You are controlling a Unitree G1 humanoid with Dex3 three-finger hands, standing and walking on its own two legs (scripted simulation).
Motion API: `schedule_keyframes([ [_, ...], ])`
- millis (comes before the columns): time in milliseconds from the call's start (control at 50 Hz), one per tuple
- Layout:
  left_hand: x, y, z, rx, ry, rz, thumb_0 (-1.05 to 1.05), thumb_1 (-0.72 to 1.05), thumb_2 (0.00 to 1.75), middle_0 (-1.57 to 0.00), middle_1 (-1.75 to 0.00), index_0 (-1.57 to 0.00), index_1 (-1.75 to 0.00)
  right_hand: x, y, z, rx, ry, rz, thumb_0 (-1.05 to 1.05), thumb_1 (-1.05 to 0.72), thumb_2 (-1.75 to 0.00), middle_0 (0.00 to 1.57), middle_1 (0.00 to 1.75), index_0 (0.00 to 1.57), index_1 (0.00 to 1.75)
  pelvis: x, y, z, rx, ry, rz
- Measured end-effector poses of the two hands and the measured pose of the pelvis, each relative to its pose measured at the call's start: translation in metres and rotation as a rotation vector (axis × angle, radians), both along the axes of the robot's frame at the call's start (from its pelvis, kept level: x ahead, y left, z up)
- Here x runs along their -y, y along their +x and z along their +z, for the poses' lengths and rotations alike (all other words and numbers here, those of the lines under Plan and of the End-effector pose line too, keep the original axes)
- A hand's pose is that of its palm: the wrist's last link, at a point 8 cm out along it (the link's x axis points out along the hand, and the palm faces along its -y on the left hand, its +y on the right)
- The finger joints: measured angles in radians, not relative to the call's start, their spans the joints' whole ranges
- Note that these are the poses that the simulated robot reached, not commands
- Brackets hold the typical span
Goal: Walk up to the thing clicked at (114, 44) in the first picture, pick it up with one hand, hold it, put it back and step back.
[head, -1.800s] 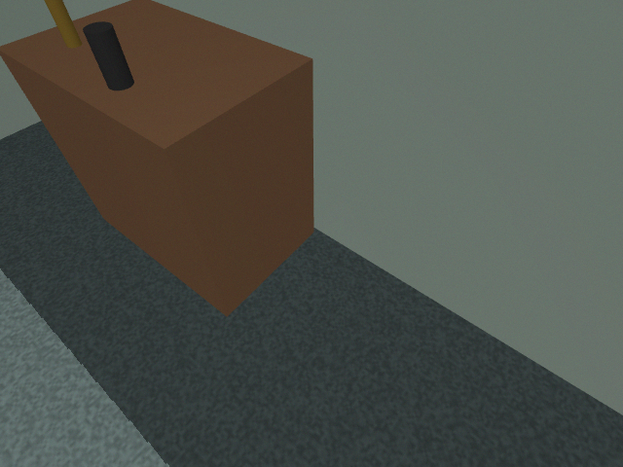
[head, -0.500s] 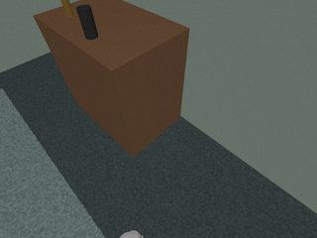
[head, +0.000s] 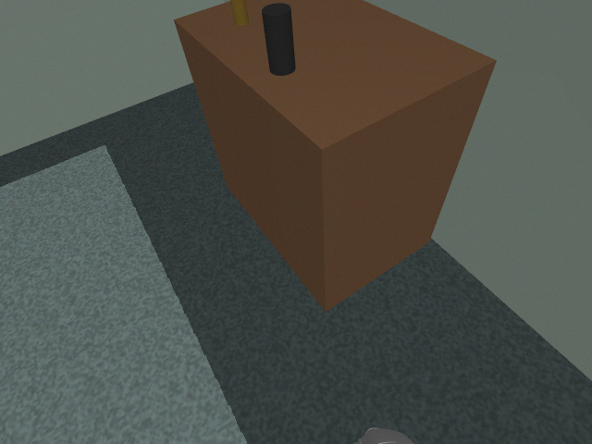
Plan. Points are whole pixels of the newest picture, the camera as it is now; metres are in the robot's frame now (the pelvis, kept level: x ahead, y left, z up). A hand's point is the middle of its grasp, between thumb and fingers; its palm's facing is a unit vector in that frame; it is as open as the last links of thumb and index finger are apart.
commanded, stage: walk up
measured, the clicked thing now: (279, 41) +0.95 +0.01 +0.07
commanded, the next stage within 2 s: none
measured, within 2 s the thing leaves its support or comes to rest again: neither
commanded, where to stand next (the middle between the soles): +0.24 +0.14 m, yaw +8 degrees
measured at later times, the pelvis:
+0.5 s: pelvis +0.13 +0.13 -0.01, yaw +10 degrees
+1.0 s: pelvis +0.19 +0.15 +0.01, yaw +12 degrees
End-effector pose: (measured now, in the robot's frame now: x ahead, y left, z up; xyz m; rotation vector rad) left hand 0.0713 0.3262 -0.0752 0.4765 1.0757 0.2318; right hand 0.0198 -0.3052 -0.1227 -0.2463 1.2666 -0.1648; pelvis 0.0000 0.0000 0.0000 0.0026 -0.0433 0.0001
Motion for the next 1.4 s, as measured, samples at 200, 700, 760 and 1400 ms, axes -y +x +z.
schedule_keyframes([
  [200, -0.038, -0.035, 0.033, -0.062, 0.057, 0.198, 0.00, 0.90, 0.89, -0.21, -0.30, -0.21, -0.30, -0.023, 0.140, 0.017, 0.095, -0.011, 0.172, 0.01, -0.91, -0.90, 0.20, 0.30, 0.20, 0.30, -0.028, 0.057, 0.018, 0.004, -0.008, 0.076],
  [700, -0.157, 0.095, -0.016, -0.053, -0.094, 0.220, 0.00, 0.90, 0.89, -0.20, -0.30, -0.20, -0.30, -0.177, 0.272, 0.043, 0.142, -0.086, 0.255, 0.01, -0.90, -0.90, 0.20, 0.30, 0.21, 0.30, -0.160, 0.171, 0.013, -0.007, 0.001, 0.201],
  [760, -0.160, 0.108, -0.016, -0.063, -0.087, 0.233, 0.00, 0.90, 0.89, -0.20, -0.30, -0.20, -0.30, -0.180, 0.272, 0.034, 0.110, -0.087, 0.246, 0.01, -0.90, -0.90, 0.20, 0.30, 0.21, 0.30, -0.163, 0.179, 0.011, -0.011, 0.006, 0.206],
  [1400, -0.133, 0.139, -0.025, -0.070, -0.202, 0.247, 0.00, 0.90, 0.89, -0.20, -0.30, -0.20, -0.30, -0.172, 0.311, 0.049, 0.135, -0.124, 0.255, 0.01, -0.90, -0.90, 0.20, 0.30, 0.21, 0.30, -0.153, 0.185, 0.024, 0.008, 0.004, 0.178],
])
